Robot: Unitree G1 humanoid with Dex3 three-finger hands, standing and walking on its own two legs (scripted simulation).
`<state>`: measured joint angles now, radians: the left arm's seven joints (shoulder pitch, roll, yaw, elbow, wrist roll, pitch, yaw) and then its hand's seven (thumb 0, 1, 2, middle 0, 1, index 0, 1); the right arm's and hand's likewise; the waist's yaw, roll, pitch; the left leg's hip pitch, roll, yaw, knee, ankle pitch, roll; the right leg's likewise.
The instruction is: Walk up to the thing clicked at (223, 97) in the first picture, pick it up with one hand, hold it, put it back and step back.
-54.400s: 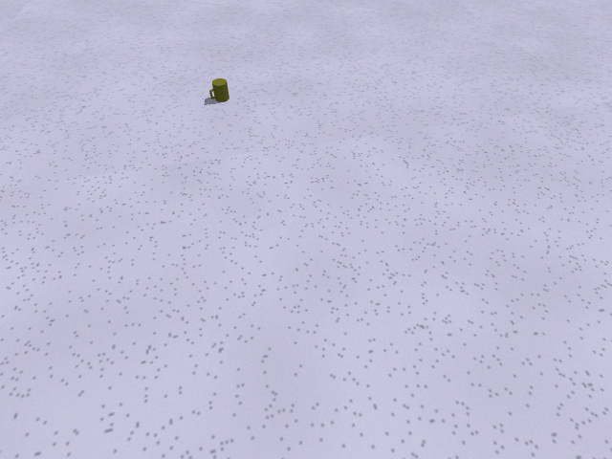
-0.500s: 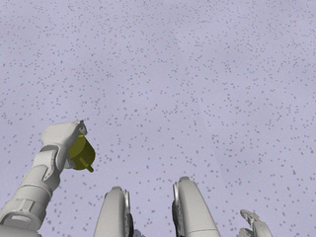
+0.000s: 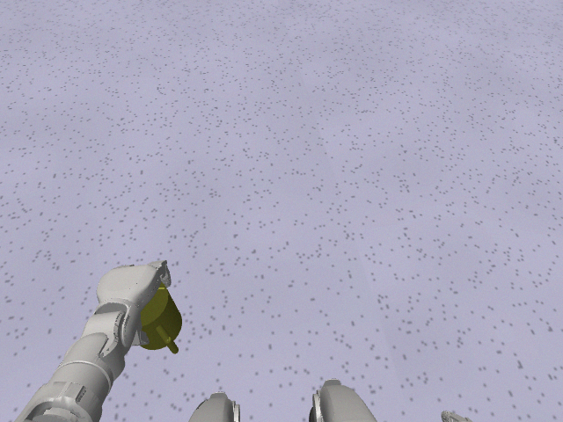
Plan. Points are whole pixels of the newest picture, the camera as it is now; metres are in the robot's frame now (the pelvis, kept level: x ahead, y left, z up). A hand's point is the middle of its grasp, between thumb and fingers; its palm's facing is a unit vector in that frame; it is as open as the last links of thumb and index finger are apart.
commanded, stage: lift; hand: left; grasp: from above
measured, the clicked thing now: (154, 321) +0.30 +0.21 -0.15
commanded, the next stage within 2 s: hold in 0.10 s
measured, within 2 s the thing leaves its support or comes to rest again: neither
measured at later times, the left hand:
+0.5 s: hand (122, 300) +0.31 +0.23 -0.06, palm faces -0.51 -0.06 -0.86, open 11.4 cm
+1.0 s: hand (120, 302) +0.30 +0.22 -0.03, palm faces -0.50 -0.05 -0.86, open 11.3 cm
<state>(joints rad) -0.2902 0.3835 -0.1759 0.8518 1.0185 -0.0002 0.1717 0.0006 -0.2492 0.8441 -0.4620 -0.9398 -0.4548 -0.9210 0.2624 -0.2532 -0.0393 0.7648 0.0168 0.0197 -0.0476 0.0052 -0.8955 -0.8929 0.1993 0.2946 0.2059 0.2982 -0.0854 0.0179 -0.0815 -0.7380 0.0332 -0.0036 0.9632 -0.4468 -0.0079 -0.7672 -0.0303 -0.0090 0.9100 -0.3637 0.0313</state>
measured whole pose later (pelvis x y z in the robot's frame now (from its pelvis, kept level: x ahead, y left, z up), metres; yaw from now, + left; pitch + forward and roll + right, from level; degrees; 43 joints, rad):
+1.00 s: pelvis +0.02 +0.00 +0.04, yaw -1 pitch +4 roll +0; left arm -0.20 0.38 -0.20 0.75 1.02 0.00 0.06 0.00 -0.23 0.77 -0.51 -0.88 -0.50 -0.86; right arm 0.24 -0.27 -0.06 0.73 0.03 0.04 -0.02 0.01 -0.90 -0.89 0.20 0.29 0.21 0.30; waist -0.04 0.03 -0.03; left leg -0.36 0.02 0.02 0.63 -0.33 0.00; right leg -0.40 -0.04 0.01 0.59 -0.25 0.04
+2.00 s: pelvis +0.01 +0.00 +0.05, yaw +0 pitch +1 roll +0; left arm -0.24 0.38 -0.22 0.72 1.02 0.00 0.00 0.00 -0.21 0.74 -0.51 -0.87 -0.51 -0.85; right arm 0.19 -0.26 -0.04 0.73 0.04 0.04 -0.04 0.01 -0.92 -0.90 0.20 0.29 0.20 0.30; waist -0.02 0.03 -0.01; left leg -0.28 0.02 0.02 0.55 -0.28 0.00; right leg -0.32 -0.04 0.00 0.52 -0.21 0.03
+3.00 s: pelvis -0.04 +0.00 -0.14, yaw +0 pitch +31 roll -2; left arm -0.79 0.49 -0.01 1.33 1.19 -0.05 0.38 0.00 -0.20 0.75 -0.48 -0.90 -0.49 -0.88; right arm 0.30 -0.25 -0.04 0.77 -0.07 -0.01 -0.02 0.00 -0.90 -0.89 0.20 0.29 0.21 0.30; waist -0.23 0.02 -0.17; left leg -1.53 0.02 -0.03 1.58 -0.60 0.00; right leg -1.55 -0.04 0.00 1.51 -0.50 0.04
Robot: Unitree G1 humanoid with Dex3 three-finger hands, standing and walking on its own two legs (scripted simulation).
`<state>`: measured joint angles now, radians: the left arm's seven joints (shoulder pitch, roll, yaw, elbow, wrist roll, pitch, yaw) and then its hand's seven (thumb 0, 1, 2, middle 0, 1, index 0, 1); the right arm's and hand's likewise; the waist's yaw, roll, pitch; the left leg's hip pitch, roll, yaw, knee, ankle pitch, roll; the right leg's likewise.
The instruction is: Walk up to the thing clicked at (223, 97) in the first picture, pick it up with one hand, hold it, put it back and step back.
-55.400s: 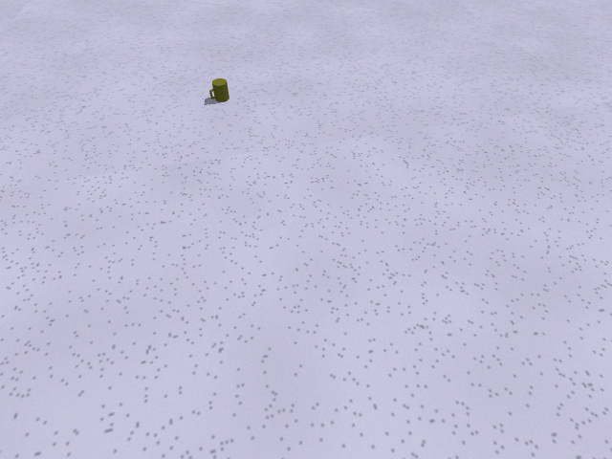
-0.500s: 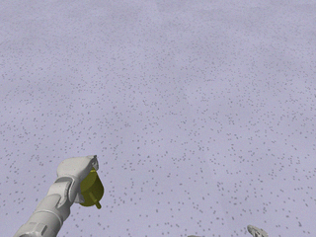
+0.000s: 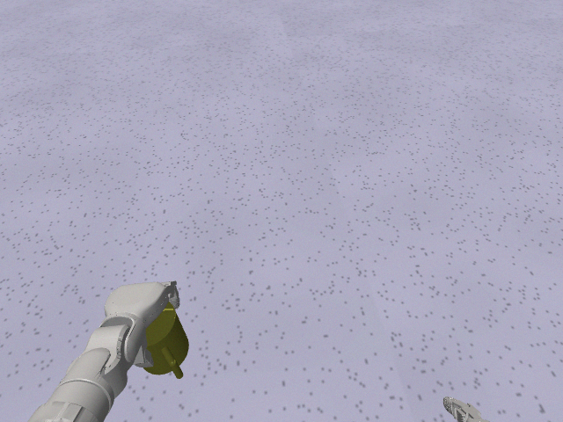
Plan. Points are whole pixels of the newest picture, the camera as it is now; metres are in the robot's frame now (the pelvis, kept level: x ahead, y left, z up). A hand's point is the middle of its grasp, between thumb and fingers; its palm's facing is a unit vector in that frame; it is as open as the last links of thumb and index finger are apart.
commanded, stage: hold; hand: left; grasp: from above
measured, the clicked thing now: (161, 343) +0.27 +0.21 -0.13
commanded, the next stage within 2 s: crouch in 1.10 s
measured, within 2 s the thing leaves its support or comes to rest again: neither
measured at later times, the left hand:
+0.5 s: hand (140, 332) +0.27 +0.22 -0.06, palm faces -0.50 -0.05 -0.87, open 11.3 cm
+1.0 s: hand (143, 327) +0.27 +0.22 -0.05, palm faces -0.50 -0.05 -0.87, open 11.3 cm
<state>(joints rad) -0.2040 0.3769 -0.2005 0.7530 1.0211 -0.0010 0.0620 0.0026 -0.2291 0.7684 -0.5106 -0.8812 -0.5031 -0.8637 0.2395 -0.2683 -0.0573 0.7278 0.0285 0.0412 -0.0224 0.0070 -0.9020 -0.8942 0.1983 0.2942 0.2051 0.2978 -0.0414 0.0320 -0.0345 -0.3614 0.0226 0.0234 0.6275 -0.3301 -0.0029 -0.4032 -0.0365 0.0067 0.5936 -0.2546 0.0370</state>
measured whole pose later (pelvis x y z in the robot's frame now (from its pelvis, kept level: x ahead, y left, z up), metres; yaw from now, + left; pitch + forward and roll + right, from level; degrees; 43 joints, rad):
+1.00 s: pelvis -0.01 +0.00 +0.01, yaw +0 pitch +1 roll +0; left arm -0.24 0.38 -0.22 0.72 1.02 0.00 0.00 0.00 -0.21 0.74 -0.51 -0.87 -0.51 -0.85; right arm 0.19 -0.26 -0.04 0.73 0.04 0.04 -0.04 0.01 -0.92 -0.90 0.20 0.29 0.20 0.30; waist -0.02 0.03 -0.01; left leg -0.28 0.02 0.02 0.55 -0.28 0.00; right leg -0.32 -0.04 0.00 0.52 -0.21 0.03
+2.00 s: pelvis -0.06 +0.00 -0.18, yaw +0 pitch +31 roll -2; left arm -0.79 0.49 -0.01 1.33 1.19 -0.05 0.38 0.00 -0.20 0.75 -0.48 -0.90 -0.49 -0.88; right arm 0.30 -0.25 -0.04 0.77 -0.07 -0.01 -0.02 0.00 -0.90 -0.89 0.20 0.29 0.21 0.30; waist -0.23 0.02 -0.17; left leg -1.53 0.02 -0.03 1.58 -0.60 0.00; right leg -1.55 -0.04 0.00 1.51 -0.50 0.04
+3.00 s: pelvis -0.07 +0.00 -0.38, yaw -3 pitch +39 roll -7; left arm -1.14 0.77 0.10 1.49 1.28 -0.14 0.30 -0.01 -0.20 0.65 -0.60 -0.75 -0.60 -0.75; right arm 0.27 -0.28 0.09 0.67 -0.13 -0.03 0.13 0.00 -0.93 -0.90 0.20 0.29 0.21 0.30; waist -0.36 0.01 -0.03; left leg -2.20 -0.01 -0.11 2.25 -0.73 -0.02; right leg -2.20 -0.04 -0.03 2.13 -0.61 0.05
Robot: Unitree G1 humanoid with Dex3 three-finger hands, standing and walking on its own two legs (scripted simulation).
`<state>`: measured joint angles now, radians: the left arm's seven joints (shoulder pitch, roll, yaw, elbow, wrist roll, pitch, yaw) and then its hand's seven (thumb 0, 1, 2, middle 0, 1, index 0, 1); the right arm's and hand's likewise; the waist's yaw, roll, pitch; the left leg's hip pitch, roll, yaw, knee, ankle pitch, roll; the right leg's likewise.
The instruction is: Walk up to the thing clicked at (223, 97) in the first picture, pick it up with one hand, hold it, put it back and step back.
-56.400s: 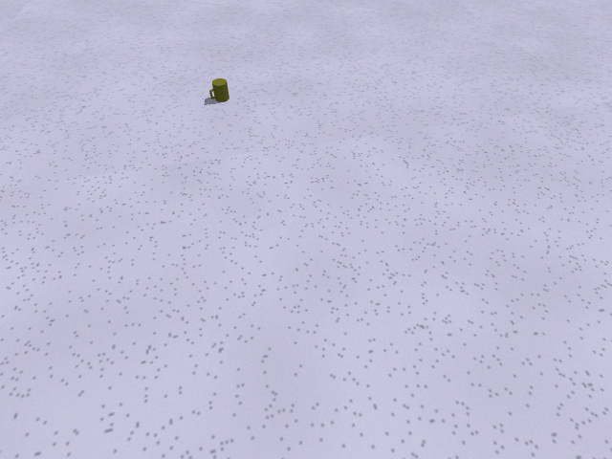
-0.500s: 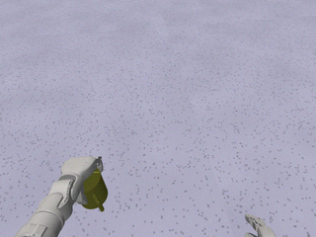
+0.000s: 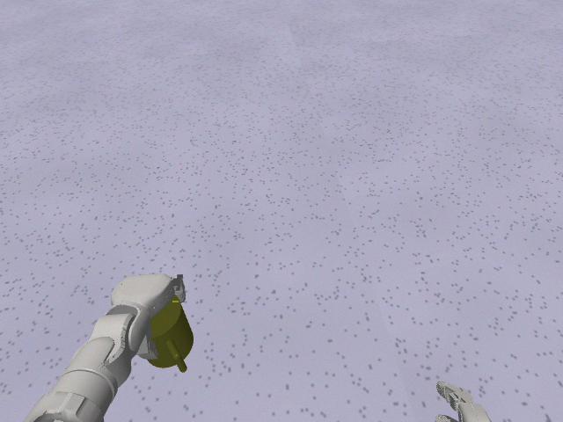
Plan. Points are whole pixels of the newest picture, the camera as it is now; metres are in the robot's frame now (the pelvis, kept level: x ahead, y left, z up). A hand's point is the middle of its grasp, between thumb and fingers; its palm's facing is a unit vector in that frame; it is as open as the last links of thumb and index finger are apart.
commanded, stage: hold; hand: left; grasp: from above
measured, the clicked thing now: (165, 336) +0.28 +0.21 -0.11
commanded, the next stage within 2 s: crouch in 0.10 s
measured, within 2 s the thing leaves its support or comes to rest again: neither
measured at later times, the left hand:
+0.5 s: hand (155, 328) +0.28 +0.22 -0.09, palm faces -0.51 -0.03 -0.86, open 11.5 cm
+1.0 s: hand (194, 325) +0.39 +0.22 -0.33, palm faces -0.44 +0.01 -0.90, open 11.3 cm
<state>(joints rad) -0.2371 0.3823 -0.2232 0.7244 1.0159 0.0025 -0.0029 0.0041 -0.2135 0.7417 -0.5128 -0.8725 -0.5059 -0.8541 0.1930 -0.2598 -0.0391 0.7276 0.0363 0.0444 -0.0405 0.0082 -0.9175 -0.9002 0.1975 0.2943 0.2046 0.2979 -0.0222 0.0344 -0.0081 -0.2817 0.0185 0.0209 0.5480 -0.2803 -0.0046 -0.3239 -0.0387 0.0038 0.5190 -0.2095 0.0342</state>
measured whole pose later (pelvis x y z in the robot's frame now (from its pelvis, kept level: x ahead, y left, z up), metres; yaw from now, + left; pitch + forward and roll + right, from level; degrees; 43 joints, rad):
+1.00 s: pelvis -0.05 +0.00 -0.19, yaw +0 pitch +31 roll -2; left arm -0.79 0.49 -0.01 1.33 1.19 -0.05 0.38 0.00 -0.20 0.75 -0.48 -0.90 -0.49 -0.88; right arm 0.30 -0.25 -0.04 0.77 -0.07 -0.01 -0.02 0.00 -0.90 -0.89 0.20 0.29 0.21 0.30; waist -0.23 0.02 -0.17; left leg -1.53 0.02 -0.03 1.58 -0.60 0.00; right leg -1.55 -0.04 0.00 1.51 -0.50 0.04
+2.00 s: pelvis -0.07 +0.00 -0.38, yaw -3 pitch +39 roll -7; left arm -1.14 0.77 0.10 1.49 1.28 -0.14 0.30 -0.01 -0.20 0.65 -0.60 -0.75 -0.60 -0.75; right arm 0.27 -0.28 0.09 0.67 -0.13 -0.03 0.13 0.00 -0.93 -0.90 0.20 0.29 0.21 0.30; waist -0.36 0.01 -0.03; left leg -2.20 -0.01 -0.11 2.25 -0.73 -0.02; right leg -2.20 -0.04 -0.03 2.13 -0.61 0.05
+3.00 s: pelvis -0.07 +0.01 -0.42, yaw -5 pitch +37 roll -10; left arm -1.18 0.86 0.05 1.50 1.28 -0.12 0.29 -0.01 -0.21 0.62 -0.65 -0.69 -0.65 -0.69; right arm 0.22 -0.31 0.20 0.61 -0.13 -0.03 0.13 0.00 -0.92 -0.90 0.20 0.29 0.21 0.30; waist -0.41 -0.03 0.04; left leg -2.32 -0.03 -0.14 2.38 -0.71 0.00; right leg -2.29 -0.04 -0.05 2.22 -0.58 0.06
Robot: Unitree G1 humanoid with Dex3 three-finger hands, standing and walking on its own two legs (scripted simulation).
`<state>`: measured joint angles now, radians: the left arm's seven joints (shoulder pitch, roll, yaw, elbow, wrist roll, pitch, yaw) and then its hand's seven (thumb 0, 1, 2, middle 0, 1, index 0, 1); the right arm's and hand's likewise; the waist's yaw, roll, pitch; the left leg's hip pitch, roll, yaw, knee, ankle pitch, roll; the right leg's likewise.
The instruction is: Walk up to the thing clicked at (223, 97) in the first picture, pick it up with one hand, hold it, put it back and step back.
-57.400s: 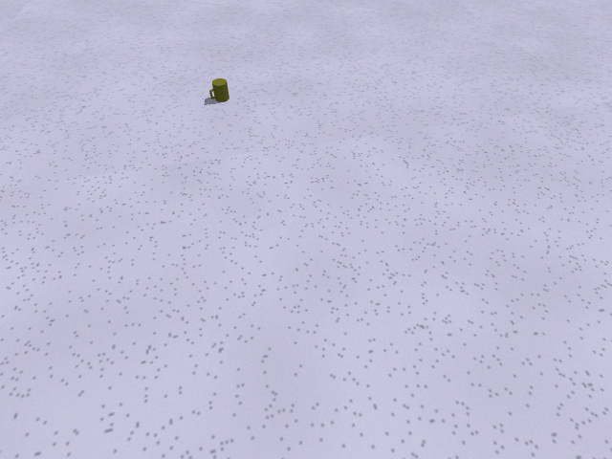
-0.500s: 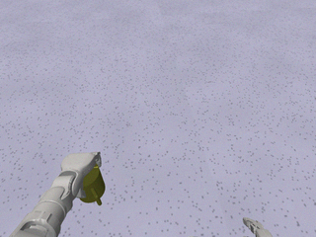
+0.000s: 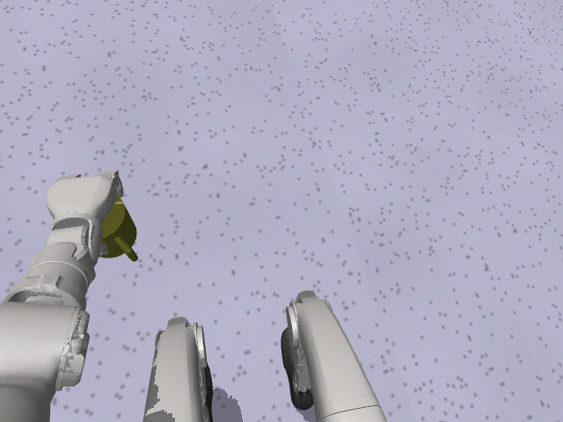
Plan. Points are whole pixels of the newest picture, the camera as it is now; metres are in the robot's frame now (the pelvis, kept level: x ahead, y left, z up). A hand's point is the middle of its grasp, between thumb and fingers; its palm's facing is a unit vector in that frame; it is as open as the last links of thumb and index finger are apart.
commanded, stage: crouch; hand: left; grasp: from above
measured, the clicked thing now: (110, 231) +0.44 +0.21 -0.19
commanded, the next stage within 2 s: none
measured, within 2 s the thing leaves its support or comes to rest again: neither
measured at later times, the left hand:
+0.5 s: hand (130, 229) +0.48 +0.21 -0.32, palm faces -0.48 -0.04 -0.88, open 11.1 cm
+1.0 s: hand (135, 223) +0.51 +0.21 -0.38, palm faces -0.50 -0.04 -0.87, open 11.1 cm
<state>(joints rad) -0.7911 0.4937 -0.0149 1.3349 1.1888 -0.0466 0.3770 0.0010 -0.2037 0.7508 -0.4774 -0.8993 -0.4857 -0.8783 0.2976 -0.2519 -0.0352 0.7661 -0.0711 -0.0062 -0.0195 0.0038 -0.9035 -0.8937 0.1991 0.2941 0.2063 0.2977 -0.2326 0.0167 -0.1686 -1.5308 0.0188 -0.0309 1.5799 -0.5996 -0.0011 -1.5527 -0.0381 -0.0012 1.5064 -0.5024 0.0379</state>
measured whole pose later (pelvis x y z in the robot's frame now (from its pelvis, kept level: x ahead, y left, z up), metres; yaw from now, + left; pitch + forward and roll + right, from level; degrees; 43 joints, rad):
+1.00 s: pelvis -0.01 +0.00 -0.19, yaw -3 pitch +39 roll -7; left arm -1.14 0.77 0.10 1.49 1.28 -0.14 0.30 -0.01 -0.20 0.65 -0.60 -0.75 -0.60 -0.75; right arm 0.27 -0.28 0.09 0.67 -0.13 -0.03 0.13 0.00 -0.93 -0.90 0.20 0.29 0.21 0.30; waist -0.36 0.01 -0.03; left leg -2.20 -0.01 -0.11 2.25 -0.73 -0.02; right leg -2.20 -0.04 -0.03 2.13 -0.61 0.05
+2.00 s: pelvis -0.02 +0.00 -0.23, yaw -5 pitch +37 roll -10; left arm -1.18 0.86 0.05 1.50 1.28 -0.12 0.29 -0.01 -0.21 0.62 -0.65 -0.69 -0.65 -0.69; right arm 0.22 -0.31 0.20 0.61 -0.13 -0.03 0.13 0.00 -0.92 -0.90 0.20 0.29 0.21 0.30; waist -0.41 -0.03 0.04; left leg -2.32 -0.03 -0.14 2.38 -0.71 0.00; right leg -2.29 -0.04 -0.05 2.22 -0.58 0.06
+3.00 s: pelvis -0.03 +0.01 -0.23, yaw -6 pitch +36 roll -10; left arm -1.20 0.90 0.04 1.46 1.26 -0.11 0.23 -0.01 -0.19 0.60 -0.65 -0.67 -0.65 -0.67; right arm 0.22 -0.32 0.22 0.57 -0.12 0.01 0.12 0.00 -0.91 -0.90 0.20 0.30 0.21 0.30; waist -0.42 -0.03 0.04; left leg -2.32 -0.03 -0.14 2.38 -0.69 0.01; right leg -2.28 -0.04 -0.05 2.21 -0.56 0.06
